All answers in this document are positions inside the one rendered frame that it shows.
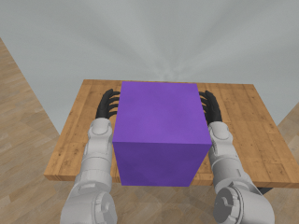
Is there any robot right hand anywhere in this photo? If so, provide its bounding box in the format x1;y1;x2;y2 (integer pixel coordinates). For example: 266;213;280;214
199;91;222;126

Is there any robot left hand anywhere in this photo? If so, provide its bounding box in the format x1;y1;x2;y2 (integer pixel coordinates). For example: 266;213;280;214
95;89;120;119

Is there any left robot forearm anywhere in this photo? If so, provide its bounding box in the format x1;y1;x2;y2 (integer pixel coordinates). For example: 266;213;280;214
60;118;113;224

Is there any table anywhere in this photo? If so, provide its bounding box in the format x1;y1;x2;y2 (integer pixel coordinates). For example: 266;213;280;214
44;79;299;195

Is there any robot left upper arm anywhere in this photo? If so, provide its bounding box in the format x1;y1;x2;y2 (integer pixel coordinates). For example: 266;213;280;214
61;190;118;224

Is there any carton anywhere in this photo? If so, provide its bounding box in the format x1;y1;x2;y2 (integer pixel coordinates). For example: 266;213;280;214
112;81;212;187

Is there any right robot forearm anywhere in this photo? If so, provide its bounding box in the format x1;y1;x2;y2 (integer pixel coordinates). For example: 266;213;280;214
207;121;275;224

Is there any robot right upper arm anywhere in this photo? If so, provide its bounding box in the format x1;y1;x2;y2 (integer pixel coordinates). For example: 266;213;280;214
212;186;275;224

